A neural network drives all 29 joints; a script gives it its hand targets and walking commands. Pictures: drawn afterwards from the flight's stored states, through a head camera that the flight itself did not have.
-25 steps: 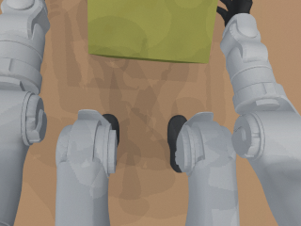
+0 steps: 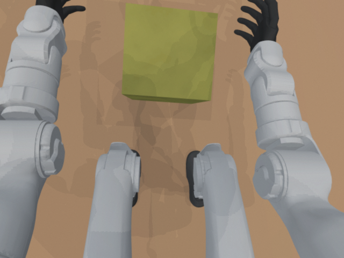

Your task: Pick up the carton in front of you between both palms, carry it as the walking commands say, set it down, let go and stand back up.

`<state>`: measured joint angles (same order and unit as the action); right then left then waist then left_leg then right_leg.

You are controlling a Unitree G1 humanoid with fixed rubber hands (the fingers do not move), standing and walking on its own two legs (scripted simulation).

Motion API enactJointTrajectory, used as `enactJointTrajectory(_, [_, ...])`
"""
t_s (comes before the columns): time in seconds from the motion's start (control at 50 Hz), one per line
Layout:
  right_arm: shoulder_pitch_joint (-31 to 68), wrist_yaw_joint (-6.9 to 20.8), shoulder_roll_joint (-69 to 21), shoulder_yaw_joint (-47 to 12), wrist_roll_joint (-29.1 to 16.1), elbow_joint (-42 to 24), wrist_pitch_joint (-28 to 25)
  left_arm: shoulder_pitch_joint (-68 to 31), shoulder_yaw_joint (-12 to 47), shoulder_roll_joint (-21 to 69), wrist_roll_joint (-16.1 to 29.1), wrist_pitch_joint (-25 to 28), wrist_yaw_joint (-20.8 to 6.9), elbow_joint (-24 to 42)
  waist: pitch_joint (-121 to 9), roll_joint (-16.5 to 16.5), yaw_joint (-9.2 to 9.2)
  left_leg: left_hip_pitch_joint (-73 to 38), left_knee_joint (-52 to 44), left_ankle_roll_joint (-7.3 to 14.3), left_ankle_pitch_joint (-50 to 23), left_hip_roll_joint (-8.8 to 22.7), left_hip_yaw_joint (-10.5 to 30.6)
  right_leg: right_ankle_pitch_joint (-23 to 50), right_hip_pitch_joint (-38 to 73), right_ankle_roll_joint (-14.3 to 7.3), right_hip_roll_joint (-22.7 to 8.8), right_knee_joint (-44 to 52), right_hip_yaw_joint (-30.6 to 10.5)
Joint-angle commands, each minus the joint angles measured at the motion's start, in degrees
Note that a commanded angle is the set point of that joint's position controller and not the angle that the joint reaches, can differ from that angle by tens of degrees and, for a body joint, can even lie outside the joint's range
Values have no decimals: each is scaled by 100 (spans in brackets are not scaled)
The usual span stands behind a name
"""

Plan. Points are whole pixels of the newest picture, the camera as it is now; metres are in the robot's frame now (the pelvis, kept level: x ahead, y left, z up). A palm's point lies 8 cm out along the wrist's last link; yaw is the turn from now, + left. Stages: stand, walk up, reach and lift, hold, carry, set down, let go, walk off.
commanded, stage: set down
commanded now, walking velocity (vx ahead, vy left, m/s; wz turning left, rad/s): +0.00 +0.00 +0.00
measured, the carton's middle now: (166, 65) +0.52 +0.01 -0.34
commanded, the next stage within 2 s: let go in 0.56 s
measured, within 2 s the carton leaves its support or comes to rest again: neither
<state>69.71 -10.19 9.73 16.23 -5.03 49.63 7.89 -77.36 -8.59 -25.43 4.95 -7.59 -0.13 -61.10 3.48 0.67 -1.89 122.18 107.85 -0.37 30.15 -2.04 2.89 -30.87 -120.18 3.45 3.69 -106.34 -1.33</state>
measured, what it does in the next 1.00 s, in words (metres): rises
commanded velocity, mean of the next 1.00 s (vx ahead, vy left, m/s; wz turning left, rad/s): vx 0.00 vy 0.00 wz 0.00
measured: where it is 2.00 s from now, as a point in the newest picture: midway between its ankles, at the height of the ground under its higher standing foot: (163, 188)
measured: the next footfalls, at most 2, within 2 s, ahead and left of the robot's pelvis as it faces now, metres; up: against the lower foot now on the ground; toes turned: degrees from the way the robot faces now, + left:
none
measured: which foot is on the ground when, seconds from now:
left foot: down 0.00-1.00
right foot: down 0.00-1.00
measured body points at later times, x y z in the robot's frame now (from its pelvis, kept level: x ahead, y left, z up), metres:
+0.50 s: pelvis +0.02 +0.00 +0.14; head +0.34 +0.03 +0.46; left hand +0.57 +0.24 +0.03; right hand +0.54 -0.16 +0.03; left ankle +0.10 +0.12 -0.43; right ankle +0.11 -0.13 -0.43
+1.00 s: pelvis +0.08 +0.00 +0.25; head +0.30 +0.02 +0.64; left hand +0.44 +0.24 +0.13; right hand +0.44 -0.20 +0.14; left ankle +0.10 +0.12 -0.43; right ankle +0.11 -0.13 -0.43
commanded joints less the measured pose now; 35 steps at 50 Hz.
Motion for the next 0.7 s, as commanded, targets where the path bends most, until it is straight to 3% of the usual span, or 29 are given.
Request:
enactJointTrajectory(0.0, [1096,7,556,77,46,-776,-38,-1415,-103,-664,-59,25,-45,705,-6248,-628,-33,-4036,-1269,-68,-1597,-113,-490,1389,2711,12,171,1109,784])
enactJointTrajectory(0.2, [692,77,517,69,50,-1585,218,-1120,-310,-743,-213,-223,-202,1445,-7062,-708,-37,-5365,-2266,-96,-2376,-200,-539,1889,3583,36,215,2188,778])
enactJointTrajectory(0.54, [-192,391,136,384,560,-1409,67,-273,-780,-270,-780,-39,-449,1133,-6179,-586,-89,-6627,-4167,-86,-3027,-187,-299,2375,4580,80,127,4156,615])
enactJointTrajectory(0.68, [-1328,672,212,308,988,-1643,-13,950,-961,149,-1212,-36,-270,1572,-6573,-601,-2,-7936,-4860,-156,-3816,-165,-241,2766,5309,15,138,4842,615])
